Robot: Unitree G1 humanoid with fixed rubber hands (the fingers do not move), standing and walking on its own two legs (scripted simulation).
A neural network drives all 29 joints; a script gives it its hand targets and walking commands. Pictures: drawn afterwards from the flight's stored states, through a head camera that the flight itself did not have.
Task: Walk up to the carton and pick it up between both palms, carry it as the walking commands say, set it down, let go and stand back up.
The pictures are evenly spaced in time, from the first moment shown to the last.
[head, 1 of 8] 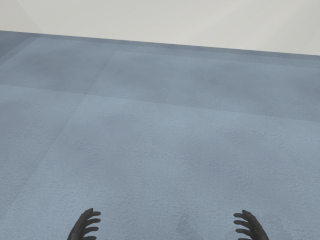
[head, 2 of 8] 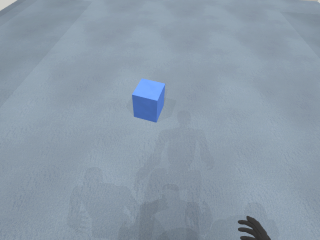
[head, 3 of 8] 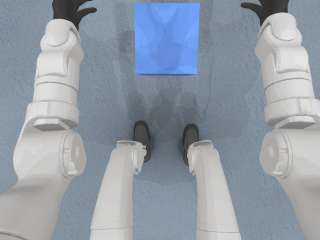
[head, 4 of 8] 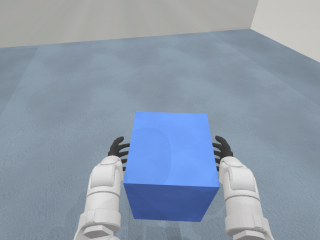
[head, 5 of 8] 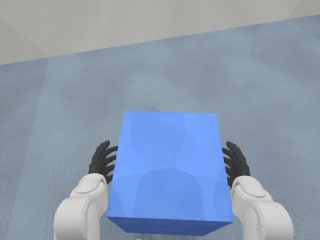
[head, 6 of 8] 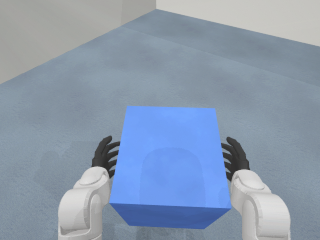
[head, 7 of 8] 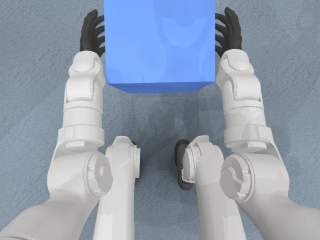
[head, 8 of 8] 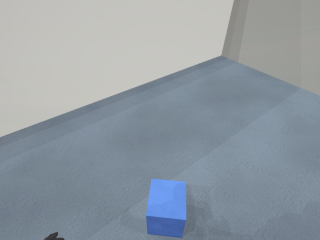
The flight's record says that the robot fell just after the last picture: no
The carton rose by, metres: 0.69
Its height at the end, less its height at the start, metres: +0.00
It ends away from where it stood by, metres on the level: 1.49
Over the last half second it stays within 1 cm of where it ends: yes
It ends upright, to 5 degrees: yes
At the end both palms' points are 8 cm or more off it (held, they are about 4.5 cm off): yes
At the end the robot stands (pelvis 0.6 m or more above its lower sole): yes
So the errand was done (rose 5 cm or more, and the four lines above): yes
